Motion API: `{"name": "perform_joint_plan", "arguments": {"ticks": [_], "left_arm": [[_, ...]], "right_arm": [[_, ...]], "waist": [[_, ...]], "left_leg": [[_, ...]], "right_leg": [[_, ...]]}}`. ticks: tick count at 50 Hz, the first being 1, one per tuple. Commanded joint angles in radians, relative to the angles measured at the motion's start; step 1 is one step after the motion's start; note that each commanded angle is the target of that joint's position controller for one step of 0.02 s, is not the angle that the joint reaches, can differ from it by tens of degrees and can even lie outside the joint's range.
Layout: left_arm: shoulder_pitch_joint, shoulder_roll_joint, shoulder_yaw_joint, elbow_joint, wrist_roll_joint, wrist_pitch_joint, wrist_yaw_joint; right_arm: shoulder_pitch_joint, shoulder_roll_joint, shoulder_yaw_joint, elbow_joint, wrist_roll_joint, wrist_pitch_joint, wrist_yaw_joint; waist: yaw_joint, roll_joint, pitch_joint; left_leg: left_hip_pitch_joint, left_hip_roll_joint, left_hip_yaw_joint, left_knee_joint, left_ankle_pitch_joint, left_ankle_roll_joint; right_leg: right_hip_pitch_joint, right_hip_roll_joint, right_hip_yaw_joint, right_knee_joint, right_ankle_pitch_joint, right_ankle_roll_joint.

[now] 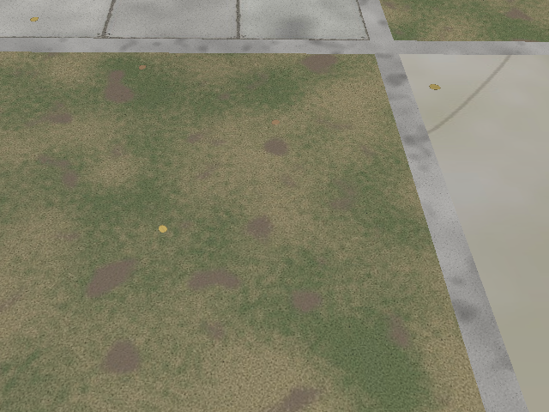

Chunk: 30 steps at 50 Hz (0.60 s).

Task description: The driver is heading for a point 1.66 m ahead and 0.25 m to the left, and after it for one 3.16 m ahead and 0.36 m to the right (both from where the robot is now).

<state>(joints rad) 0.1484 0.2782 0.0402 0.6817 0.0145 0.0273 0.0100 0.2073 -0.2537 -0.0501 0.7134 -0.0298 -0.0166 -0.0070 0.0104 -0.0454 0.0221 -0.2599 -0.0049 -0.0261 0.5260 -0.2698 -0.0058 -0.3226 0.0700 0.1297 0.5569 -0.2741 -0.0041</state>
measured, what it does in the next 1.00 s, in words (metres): lifts its left foot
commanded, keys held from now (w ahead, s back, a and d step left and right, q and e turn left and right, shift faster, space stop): no key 0.64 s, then w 0.36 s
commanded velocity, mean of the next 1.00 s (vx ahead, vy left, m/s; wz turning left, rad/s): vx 0.09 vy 0.00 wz -0.04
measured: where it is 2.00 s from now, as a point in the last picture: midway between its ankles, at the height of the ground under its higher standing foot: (279, 370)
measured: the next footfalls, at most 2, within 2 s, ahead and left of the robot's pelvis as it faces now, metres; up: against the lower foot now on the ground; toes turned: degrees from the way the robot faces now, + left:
left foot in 1.38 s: +0.48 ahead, +0.11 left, +0.00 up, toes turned +1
right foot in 1.94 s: +0.77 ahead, -0.13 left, +0.00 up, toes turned -2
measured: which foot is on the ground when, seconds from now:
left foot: down 0.00-0.92, up 0.94-1.00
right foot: down 0.00-1.00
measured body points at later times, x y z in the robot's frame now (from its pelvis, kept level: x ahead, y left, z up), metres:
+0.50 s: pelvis +0.02 +0.01 +0.00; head +0.03 +0.01 +0.45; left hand +0.15 +0.27 -0.11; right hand +0.15 -0.24 -0.11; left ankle +0.00 +0.13 -0.73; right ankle +0.04 -0.12 -0.73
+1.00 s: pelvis +0.09 -0.02 +0.00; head +0.10 -0.04 +0.45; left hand +0.16 +0.26 -0.11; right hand +0.16 -0.30 -0.13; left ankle +0.01 +0.12 -0.67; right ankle +0.08 -0.11 -0.73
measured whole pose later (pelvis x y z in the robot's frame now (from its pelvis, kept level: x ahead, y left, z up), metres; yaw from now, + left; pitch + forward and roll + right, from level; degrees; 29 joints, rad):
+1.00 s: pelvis +0.09 -0.02 +0.00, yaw +0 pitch +0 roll +0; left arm 0.30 0.26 0.06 0.86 -0.01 -0.10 -0.02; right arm 0.35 -0.29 -0.05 0.79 0.04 -0.05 -0.02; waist 0.01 0.04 0.00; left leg -0.32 0.00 -0.05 0.97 -0.45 0.03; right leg -0.22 0.03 -0.02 0.51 -0.30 -0.06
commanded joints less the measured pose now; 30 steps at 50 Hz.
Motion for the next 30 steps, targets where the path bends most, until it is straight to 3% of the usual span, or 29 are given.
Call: {"name": "perform_joint_plan", "arguments": {"ticks": [1,3,5,11,19,30], "left_arm": [[-0.010,0.110,0.035,-0.056,0.011,-0.009,0.005],[-0.005,0.093,0.030,-0.054,0.007,-0.002,0.000],[0.006,0.098,0.032,-0.039,-0.003,-0.007,-0.004],[0.012,0.076,0.030,-0.014,-0.003,-0.025,-0.002],[0.029,0.073,0.029,0.010,-0.006,-0.024,0.009],[0.027,0.060,0.029,0.057,-0.008,-0.017,0.022]], "right_arm": [[-0.078,-0.131,-0.022,-0.083,0.005,-0.027,0.002],[-0.055,-0.127,-0.016,-0.072,0.006,-0.031,-0.002],[-0.037,-0.119,-0.013,-0.078,0.006,-0.028,-0.004],[-0.010,-0.101,-0.007,-0.084,0.014,-0.021,-0.008],[-0.004,-0.084,-0.002,-0.075,0.017,-0.019,0.000],[0.023,-0.079,0.001,-0.037,0.019,-0.023,-0.005]], "waist": [[0.023,0.206,-0.056],[0.020,0.188,-0.031],[0.004,0.125,-0.010],[-0.017,0.024,-0.050],[-0.012,0.026,-0.053],[-0.008,0.043,-0.035]], "left_leg": [[-0.006,0.159,-0.183,-0.192,0.031,0.091],[-0.035,0.133,-0.147,-0.179,-0.015,0.059],[-0.015,0.096,-0.098,-0.147,-0.032,0.039],[0.049,0.066,-0.057,-0.074,0.085,0.039],[0.049,0.052,-0.043,-0.067,0.126,0.033],[0.034,0.048,-0.041,-0.087,0.118,0.030]], "right_leg": [[0.084,-0.052,0.005,-0.041,0.032,0.016],[0.105,-0.072,0.020,-0.068,0.084,0.002],[0.067,-0.074,0.032,-0.077,0.081,-0.022],[0.064,-0.088,0.055,-0.086,0.165,-0.021],[0.097,-0.094,0.061,-0.076,0.213,-0.022],[0.128,-0.091,0.054,-0.076,0.232,-0.013]]}}
Velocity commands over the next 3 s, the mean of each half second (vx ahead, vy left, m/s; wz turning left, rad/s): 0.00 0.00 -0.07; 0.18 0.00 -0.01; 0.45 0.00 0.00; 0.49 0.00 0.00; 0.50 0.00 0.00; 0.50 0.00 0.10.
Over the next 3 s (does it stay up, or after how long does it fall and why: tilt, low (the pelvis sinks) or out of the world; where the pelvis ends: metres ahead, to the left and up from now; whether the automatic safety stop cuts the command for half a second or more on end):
stays up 1.19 -0.02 -0.01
